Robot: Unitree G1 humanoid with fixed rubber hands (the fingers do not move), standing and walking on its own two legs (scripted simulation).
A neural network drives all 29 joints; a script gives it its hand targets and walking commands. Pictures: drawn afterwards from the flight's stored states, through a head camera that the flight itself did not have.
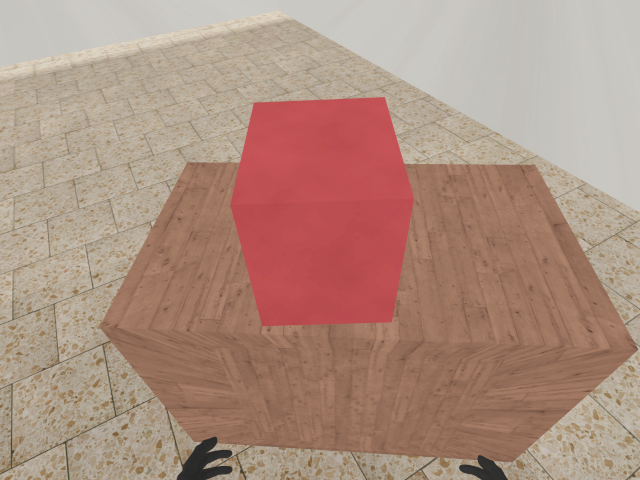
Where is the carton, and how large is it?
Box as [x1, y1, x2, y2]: [230, 97, 413, 325]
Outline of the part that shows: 384,97 255,102 253,104 230,205 262,325 391,321 413,196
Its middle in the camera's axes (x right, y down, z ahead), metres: +0.01 -0.05 +0.69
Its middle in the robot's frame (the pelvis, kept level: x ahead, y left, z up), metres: +0.58 +0.05 +0.01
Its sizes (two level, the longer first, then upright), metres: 0.285 0.235 0.287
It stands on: a pedestal, 0.65 m high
